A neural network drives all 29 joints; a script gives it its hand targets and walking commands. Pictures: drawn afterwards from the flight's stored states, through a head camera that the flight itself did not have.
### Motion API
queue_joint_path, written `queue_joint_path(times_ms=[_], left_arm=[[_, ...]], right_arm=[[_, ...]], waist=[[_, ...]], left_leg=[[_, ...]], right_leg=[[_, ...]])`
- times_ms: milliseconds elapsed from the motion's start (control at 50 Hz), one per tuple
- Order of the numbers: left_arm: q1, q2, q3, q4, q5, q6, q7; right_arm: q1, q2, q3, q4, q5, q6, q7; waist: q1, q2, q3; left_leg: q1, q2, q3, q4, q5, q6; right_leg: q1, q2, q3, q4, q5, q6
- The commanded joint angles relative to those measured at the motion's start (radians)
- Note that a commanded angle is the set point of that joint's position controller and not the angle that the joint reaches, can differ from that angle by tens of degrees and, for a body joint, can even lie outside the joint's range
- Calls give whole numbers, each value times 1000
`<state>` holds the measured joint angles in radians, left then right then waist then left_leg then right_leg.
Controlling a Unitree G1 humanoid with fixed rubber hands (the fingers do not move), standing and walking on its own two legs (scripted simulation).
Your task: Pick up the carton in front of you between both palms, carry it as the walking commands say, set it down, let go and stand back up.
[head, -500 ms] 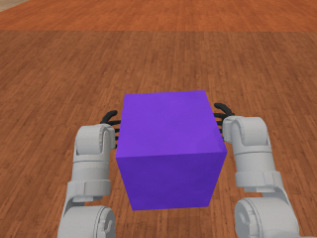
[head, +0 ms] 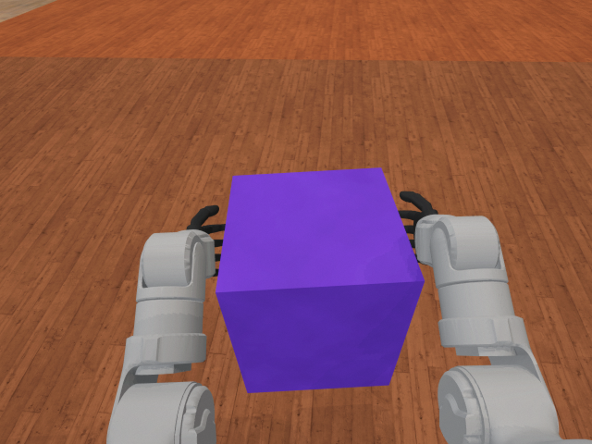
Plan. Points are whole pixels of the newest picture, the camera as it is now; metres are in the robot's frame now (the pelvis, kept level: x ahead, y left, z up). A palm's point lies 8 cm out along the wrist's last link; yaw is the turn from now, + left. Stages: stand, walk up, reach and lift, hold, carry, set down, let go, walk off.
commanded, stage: carry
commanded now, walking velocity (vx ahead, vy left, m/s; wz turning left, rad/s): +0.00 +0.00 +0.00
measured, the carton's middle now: (312, 283) +0.34 +0.00 +0.06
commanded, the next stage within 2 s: none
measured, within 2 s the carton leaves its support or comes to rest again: neither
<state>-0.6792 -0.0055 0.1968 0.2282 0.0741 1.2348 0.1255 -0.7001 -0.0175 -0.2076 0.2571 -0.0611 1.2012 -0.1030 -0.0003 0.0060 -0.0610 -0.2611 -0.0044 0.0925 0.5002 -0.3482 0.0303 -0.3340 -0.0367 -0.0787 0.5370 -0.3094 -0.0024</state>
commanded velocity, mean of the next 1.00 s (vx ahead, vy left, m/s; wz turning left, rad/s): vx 0.46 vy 0.00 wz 0.00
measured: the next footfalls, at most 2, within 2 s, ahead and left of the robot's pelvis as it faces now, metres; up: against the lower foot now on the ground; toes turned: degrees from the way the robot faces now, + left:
left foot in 0.62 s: +0.27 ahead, +0.10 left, +0.02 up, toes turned +6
right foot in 1.02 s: +0.53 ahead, -0.10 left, +0.05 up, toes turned -7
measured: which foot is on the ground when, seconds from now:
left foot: down 0.00-0.32, up 0.34-0.60, down 0.62-1.00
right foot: down 0.00-0.64, up 0.66-1.00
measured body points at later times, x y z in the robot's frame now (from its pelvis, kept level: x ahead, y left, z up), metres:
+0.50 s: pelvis +0.08 -0.01 +0.01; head +0.08 -0.02 +0.46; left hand +0.45 +0.15 +0.17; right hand +0.47 -0.16 +0.18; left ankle +0.10 +0.10 -0.68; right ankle +0.04 -0.11 -0.73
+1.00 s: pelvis +0.34 +0.01 +0.02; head +0.37 +0.00 +0.47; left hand +0.74 +0.13 +0.18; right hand +0.73 -0.17 +0.18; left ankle +0.23 +0.09 -0.71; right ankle +0.47 -0.10 -0.68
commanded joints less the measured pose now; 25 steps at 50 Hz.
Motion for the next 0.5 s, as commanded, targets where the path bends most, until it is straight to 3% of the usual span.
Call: queue_joint_path(times_ms=[0,20,60,80,120,140,160,180,220,240,260,280,300,320,340,360,380,400,420,480], left_arm=[[-759,-1121,-551,-121,-426,-42,-231],[-766,-1125,-550,-141,-432,-45,-228],[-726,-1101,-541,-125,-415,-39,-232],[-756,-1089,-545,-129,-415,-35,-231],[-800,-1111,-568,-156,-444,-40,-231],[-845,-1112,-567,-188,-453,-39,-227],[-853,-1110,-578,-215,-458,-35,-223],[-862,-1101,-577,-196,-468,-26,-220],[-829,-1038,-559,-179,-453,-7,-213],[-826,-1039,-553,-144,-457,5,-214],[-815,-1025,-551,-157,-458,15,-212],[-794,-1010,-518,-128,-447,26,-207],[-771,-991,-490,-98,-439,41,-205],[-785,-976,-476,-114,-435,41,-205],[-880,-990,-496,-188,-446,39,-203],[-916,-982,-493,-181,-452,53,-201],[-906,-999,-497,-184,-461,58,-197],[-960,-1009,-520,-207,-488,61,-196],[-993,-1004,-531,-251,-500,63,-197],[-1002,-1036,-519,-247,-514,73,-201]], right_arm=[[-703,1132,553,-126,425,-16,234],[-713,1126,547,-110,427,-14,233],[-676,1130,556,-98,422,-6,229],[-631,1116,536,-58,399,-4,231],[-726,1110,554,-140,424,-10,228],[-749,1120,568,-155,437,-8,227],[-783,1106,568,-204,449,-7,222],[-810,1078,568,-198,452,0,211],[-752,1041,553,-161,434,24,203],[-779,1020,565,-182,428,28,199],[-768,1017,560,-165,430,44,195],[-775,1017,562,-141,436,56,192],[-768,1005,524,-126,436,66,194],[-811,1009,532,-157,432,75,192],[-871,1047,521,-170,453,79,193],[-911,1033,521,-155,462,85,193],[-912,1035,517,-163,455,91,186],[-854,1023,492,-107,425,103,179],[-828,1031,472,-97,417,106,177],[-801,1026,437,-62,386,122,168]], waist=[[-3,13,-361],[0,29,-347],[-8,18,-357],[-1,-17,-344],[-2,47,-339],[-11,33,-326],[-15,68,-293],[-37,131,-250],[-31,163,-229],[-2,127,-234],[-1,80,-261],[24,1,-286],[63,-147,-300],[60,-280,-255],[79,-268,-205],[90,-173,-198],[67,-95,-235],[79,-93,-262],[83,-67,-302],[83,-155,-303]], left_leg=[[111,139,-125,-73,185,16],[108,135,-124,-79,255,14],[125,138,-135,-86,207,20],[108,132,-126,-78,177,17],[86,130,-144,-125,-131,36],[70,151,-198,-172,-270,56],[87,177,-231,-201,-405,71],[95,215,-301,-251,-487,103],[71,273,-338,-269,-471,127],[67,276,-319,-231,-439,137],[33,255,-291,-199,-463,127],[-81,186,-180,-112,-435,82],[-194,92,-49,163,-317,27],[-419,7,20,265,-254,-3],[-533,18,-33,362,-224,6],[-589,34,-53,474,-232,11],[-597,61,-76,516,-223,25],[-595,59,-37,494,-212,12],[-584,51,-20,477,-180,14],[-482,32,21,332,-136,3]], right_leg=[[127,-87,89,-47,114,-42],[128,-81,78,-23,162,-40],[115,-86,83,-35,85,-44],[124,-82,85,-45,103,-38],[109,-45,61,-32,-103,-50],[88,-18,24,13,-167,-46],[1,-17,37,19,-274,-54],[-64,36,-37,98,-228,-41],[-67,26,-62,174,-166,-41],[-45,20,-59,119,-143,-57],[26,25,-54,39,-158,-67],[210,23,-26,-27,-162,-85],[333,-151,267,-181,-316,-149],[446,-284,519,-286,-387,-207],[450,-337,617,-310,-265,-254],[468,-346,643,-318,-201,-270],[481,-350,597,-300,-220,-270],[524,-297,483,-275,-152,-257],[557,-272,419,-253,-33,-235],[490,-225,290,-240,59,-216]])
